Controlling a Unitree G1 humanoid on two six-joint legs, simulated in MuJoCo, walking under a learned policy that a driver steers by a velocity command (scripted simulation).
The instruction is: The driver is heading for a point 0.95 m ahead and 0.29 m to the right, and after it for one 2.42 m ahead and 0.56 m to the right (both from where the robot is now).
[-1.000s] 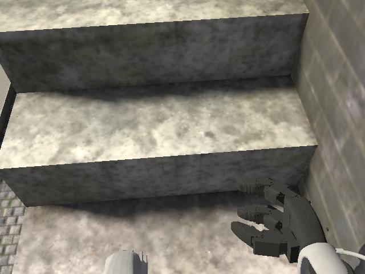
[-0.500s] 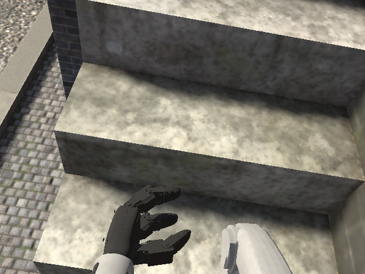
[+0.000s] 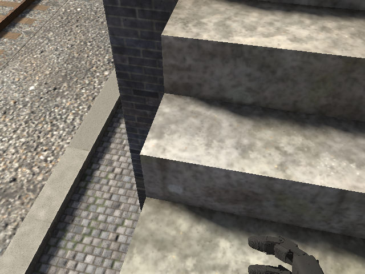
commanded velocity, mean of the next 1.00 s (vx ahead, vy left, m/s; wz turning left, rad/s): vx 0.50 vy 0.00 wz -0.47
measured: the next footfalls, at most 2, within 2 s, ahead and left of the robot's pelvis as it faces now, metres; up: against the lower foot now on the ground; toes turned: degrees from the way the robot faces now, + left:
right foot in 0.38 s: +0.17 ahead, -0.12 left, +0.20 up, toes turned -11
left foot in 0.78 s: +0.45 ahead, +0.05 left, +0.39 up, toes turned -30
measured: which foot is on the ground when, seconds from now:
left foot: down 0.00-0.28, up 0.30-0.76, down 0.78-1.00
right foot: up 0.00-0.36, down 0.38-0.82, up 0.84-1.00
